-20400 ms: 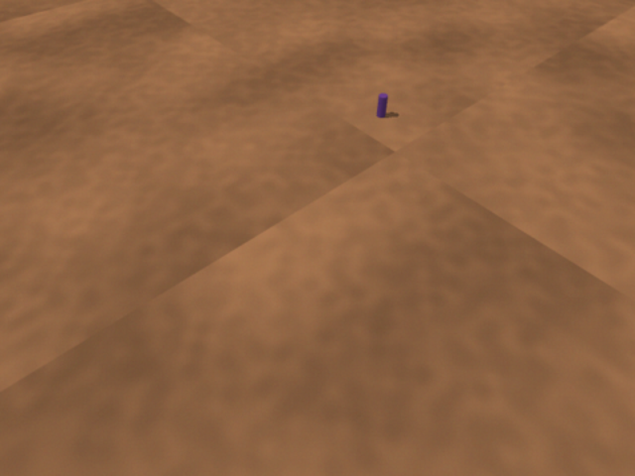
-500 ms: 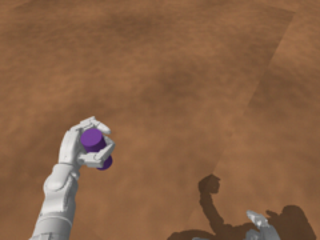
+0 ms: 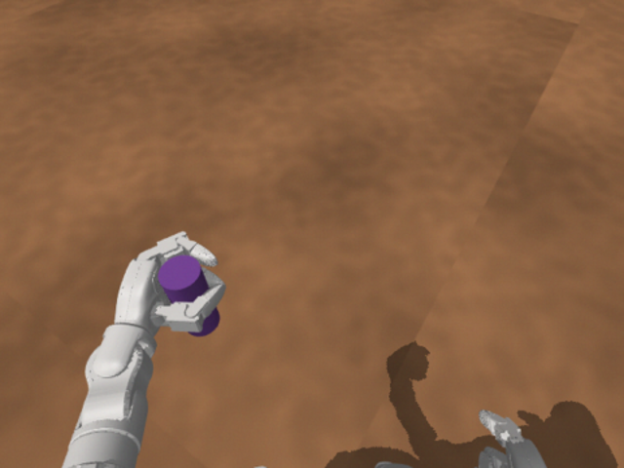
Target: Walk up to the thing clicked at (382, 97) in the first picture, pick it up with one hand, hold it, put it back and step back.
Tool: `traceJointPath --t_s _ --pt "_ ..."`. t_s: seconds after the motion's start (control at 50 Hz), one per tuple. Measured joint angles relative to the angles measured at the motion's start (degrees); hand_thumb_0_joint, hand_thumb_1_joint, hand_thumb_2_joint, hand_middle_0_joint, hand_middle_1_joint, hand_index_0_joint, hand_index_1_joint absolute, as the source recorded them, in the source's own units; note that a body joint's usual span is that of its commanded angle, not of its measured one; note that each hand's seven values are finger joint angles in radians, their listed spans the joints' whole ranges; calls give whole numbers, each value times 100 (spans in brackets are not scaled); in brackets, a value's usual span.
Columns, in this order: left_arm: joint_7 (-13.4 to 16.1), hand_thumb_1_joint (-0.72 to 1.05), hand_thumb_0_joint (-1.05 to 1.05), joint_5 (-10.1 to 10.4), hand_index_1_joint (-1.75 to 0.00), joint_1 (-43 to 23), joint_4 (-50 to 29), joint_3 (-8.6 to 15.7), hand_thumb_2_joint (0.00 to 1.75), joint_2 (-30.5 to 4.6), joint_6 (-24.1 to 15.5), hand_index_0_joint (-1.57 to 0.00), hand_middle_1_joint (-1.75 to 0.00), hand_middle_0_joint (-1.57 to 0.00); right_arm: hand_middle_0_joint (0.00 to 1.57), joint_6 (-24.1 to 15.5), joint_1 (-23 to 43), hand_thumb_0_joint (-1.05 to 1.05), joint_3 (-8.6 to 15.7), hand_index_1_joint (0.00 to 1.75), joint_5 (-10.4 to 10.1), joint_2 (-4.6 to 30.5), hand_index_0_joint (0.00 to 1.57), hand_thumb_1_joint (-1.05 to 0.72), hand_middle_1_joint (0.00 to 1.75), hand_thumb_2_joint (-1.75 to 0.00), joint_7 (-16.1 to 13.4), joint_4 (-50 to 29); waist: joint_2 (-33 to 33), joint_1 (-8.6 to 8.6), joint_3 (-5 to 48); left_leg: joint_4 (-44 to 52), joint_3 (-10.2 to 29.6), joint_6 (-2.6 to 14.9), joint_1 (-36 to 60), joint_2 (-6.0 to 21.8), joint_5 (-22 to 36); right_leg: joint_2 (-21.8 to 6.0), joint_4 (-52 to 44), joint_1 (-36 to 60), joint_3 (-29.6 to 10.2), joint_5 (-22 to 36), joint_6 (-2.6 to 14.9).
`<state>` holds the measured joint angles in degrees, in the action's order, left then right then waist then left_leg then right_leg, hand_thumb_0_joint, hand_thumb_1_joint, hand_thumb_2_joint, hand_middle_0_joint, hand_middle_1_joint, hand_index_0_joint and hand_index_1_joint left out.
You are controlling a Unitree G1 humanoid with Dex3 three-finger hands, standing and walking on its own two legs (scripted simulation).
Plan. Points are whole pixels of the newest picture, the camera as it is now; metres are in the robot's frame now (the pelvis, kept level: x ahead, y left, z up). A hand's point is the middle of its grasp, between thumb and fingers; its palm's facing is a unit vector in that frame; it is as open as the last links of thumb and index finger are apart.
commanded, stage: hold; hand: left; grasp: from the side
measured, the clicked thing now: (192, 298) +0.33 +0.16 +0.02
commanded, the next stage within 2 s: crouch in 0.98 s
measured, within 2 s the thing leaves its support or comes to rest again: neither
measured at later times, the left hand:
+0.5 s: hand (201, 287) +0.33 +0.15 +0.05, palm faces -0.13 -0.99 +0.01, open 6.5 cm
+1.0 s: hand (198, 290) +0.32 +0.15 +0.05, palm faces -0.12 -0.99 +0.00, open 6.6 cm
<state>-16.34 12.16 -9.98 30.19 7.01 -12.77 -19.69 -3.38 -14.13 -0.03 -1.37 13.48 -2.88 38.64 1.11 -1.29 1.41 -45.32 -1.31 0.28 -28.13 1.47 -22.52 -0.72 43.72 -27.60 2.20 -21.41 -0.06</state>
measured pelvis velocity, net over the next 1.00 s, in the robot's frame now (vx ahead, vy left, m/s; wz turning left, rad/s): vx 0.00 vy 0.00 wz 0.00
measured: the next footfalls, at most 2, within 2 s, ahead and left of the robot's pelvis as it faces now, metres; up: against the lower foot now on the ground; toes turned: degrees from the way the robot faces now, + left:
none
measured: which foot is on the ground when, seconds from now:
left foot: down 0.00-1.00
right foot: down 0.00-1.00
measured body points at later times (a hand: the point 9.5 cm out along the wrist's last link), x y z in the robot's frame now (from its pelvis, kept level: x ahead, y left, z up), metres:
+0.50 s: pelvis +0.00 +0.00 +0.00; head +0.04 -0.01 +0.45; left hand +0.33 +0.20 +0.05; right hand +0.13 -0.26 -0.11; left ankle +0.01 +0.11 -0.71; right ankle +0.01 -0.12 -0.71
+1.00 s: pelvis +0.00 +0.00 +0.00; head +0.04 +0.00 +0.45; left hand +0.33 +0.20 +0.05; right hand +0.13 -0.25 -0.11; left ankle +0.01 +0.11 -0.71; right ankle +0.01 -0.12 -0.71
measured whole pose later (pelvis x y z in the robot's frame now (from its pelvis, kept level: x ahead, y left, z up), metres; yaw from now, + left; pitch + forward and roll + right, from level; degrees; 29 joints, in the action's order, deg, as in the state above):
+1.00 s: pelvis +0.00 +0.00 +0.00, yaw +0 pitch +6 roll -1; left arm -16.2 12.0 -10.1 30.6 7.4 -12.4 -20.2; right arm -3.6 -14.0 0.0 -1.3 13.4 -2.6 39.0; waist 1.1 -1.3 2.2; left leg -46.2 -1.0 0.1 -29.0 1.6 -23.0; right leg -0.6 44.7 -28.5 2.4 -22.0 0.1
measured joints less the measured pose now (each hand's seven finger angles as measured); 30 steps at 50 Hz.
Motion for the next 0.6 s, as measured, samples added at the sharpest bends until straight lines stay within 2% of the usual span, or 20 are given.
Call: traceJointPath --t_s 0.6 --pt "-18 5 3 -18 -111 -23 60 16 109 23 -41 -91 -111 -91 21 10 6 1 10 30 21 6 20 -88 30 -90 2 51 9 -10 70 -33 40 -28 -33 18 -39 20 39 -27 35 -54 26"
